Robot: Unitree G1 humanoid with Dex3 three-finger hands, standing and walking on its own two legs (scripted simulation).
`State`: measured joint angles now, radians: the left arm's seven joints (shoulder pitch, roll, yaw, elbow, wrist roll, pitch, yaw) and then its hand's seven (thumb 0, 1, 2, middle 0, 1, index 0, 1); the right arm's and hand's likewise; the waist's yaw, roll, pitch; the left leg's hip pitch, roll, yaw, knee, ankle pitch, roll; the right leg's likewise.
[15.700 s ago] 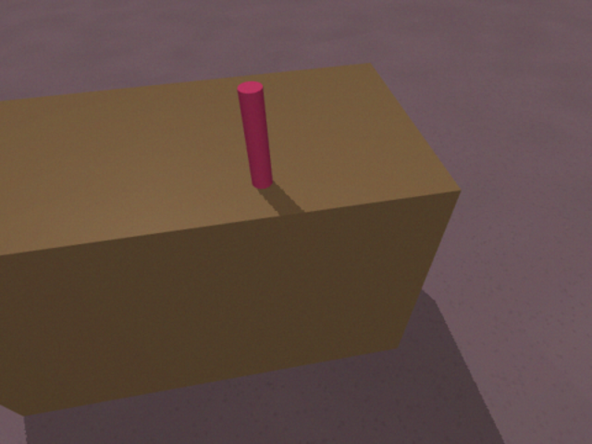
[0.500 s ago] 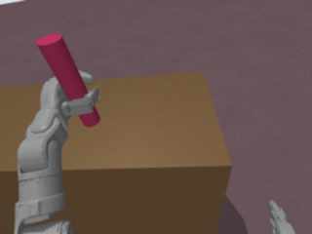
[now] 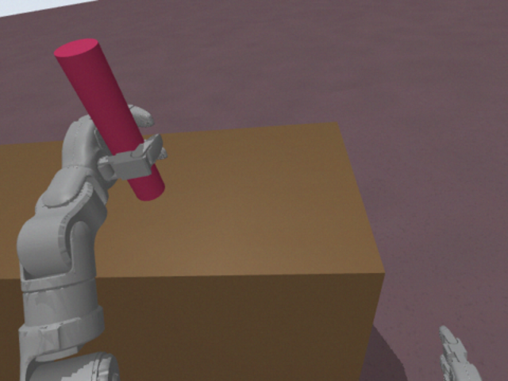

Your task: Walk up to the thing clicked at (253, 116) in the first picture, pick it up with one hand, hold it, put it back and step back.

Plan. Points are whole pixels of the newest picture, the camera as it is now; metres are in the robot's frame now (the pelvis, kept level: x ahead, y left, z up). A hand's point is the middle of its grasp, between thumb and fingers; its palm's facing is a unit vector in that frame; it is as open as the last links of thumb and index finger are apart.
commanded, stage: hold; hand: left
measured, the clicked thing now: (120, 132) +0.34 +0.18 +0.31
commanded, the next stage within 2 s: none
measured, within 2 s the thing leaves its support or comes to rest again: neither
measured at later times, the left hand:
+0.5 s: hand (140, 144) +0.34 +0.16 +0.30, palm faces +0.09 -1.00 +0.01, open 5.5 cm
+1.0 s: hand (138, 153) +0.33 +0.16 +0.29, palm faces +0.08 -1.00 -0.01, open 5.5 cm
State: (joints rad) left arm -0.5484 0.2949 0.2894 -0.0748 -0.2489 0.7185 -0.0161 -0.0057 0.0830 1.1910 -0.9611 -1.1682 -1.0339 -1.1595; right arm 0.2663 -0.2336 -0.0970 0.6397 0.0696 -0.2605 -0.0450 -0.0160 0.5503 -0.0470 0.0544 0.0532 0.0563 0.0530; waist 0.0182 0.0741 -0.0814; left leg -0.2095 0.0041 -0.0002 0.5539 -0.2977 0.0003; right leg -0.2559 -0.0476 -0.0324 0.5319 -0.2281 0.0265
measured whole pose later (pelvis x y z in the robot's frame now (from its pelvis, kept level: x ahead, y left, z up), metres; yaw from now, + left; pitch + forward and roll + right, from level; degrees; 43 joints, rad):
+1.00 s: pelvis +0.00 +0.00 +0.00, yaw +0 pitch -3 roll +0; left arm -0.53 0.29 0.28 -0.16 -0.27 0.81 -0.01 -0.01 0.08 1.19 -0.96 -1.17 -1.03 -1.16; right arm 0.25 -0.23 -0.10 0.66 0.08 -0.26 -0.02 -0.02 0.56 -0.05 0.05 0.05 0.06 0.05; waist 0.03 0.08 -0.09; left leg -0.22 0.00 0.00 0.57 -0.30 0.00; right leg -0.27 -0.05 -0.03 0.55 -0.23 0.03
